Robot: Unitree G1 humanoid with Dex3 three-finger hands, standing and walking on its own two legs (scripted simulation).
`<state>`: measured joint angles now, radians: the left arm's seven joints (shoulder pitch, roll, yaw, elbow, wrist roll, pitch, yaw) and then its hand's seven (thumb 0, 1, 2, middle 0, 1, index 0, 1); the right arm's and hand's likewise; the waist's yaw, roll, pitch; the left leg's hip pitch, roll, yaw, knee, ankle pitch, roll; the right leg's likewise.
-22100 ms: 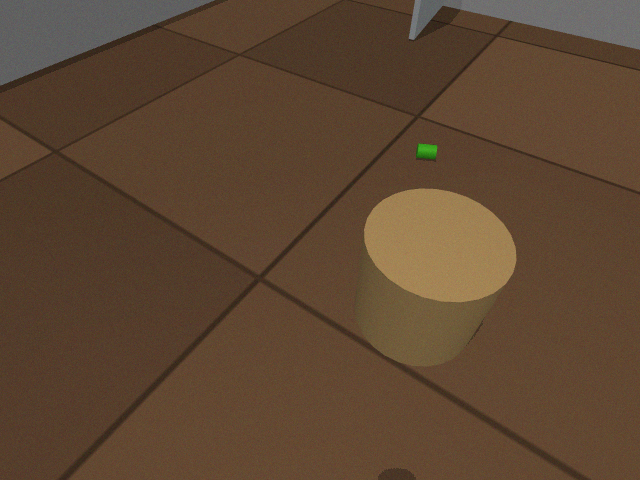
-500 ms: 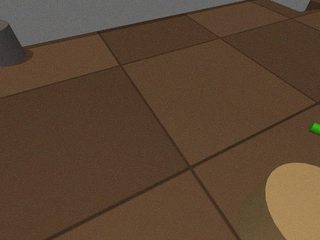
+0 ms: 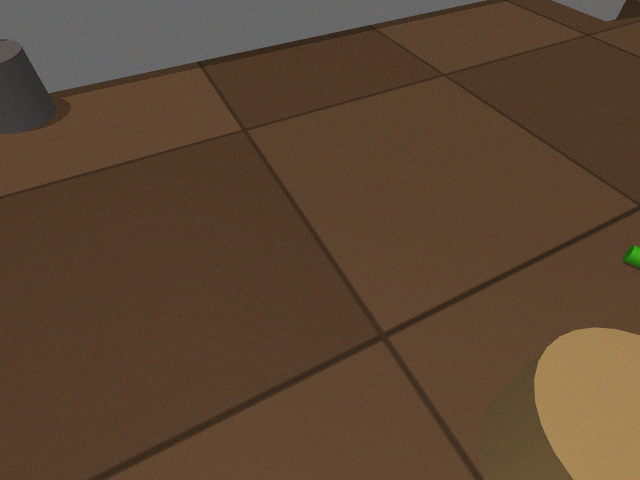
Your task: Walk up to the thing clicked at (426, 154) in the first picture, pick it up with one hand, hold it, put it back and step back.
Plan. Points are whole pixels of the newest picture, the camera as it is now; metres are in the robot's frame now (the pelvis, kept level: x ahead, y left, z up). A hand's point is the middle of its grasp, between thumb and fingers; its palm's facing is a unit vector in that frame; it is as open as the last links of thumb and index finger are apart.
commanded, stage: stand
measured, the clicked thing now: out of the picture +1.00 -1.28 -0.75
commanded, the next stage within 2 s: walk up in 1.26 s
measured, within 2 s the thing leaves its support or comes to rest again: neither
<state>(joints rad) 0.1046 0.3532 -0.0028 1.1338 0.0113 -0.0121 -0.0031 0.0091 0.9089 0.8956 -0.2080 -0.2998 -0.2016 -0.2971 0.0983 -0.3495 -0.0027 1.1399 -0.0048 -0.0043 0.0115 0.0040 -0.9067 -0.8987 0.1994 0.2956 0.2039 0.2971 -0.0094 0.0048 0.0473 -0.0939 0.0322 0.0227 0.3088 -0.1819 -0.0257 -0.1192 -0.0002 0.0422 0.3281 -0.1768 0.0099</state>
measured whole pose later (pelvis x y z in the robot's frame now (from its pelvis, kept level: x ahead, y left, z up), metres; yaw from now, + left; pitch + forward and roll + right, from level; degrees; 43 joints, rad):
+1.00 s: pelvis +0.01 +0.00 +0.00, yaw +0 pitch -2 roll +0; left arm 0.11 0.35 0.00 1.12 0.01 -0.01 0.00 0.01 0.91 0.90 -0.21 -0.30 -0.20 -0.30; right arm 0.11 -0.35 0.00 1.12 -0.01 -0.01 0.01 0.00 -0.91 -0.90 0.20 0.30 0.20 0.30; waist -0.01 0.00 0.05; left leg -0.08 0.03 0.02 0.31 -0.19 -0.03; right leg -0.11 0.00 0.04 0.32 -0.19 0.01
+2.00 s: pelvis +0.23 +0.00 -0.02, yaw -3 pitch -5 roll -1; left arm 0.31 0.39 0.02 0.91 0.00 -0.05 -0.04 0.01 0.91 0.90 -0.21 -0.30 -0.20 -0.30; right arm 0.18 -0.35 -0.08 0.83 -0.01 -0.04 0.06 0.00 -0.91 -0.90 0.20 0.30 0.21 0.30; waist 0.01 -0.02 0.12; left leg -0.30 -0.01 0.09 0.54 -0.16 0.08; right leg -0.31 0.02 0.07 1.16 -0.42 -0.07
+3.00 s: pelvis +0.60 +0.00 -0.01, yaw +1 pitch -3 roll -1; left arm 0.32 0.43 0.04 0.87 0.00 -0.05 -0.04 0.01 0.91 0.90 -0.21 -0.30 -0.20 -0.30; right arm 0.29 -0.37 -0.05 0.83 0.00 -0.07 0.05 0.00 -0.91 -0.90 0.20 0.30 0.21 0.30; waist -0.01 -0.05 0.09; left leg -0.22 0.00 0.07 0.49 -0.21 0.05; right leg -0.46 -0.06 0.02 1.03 -0.33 -0.03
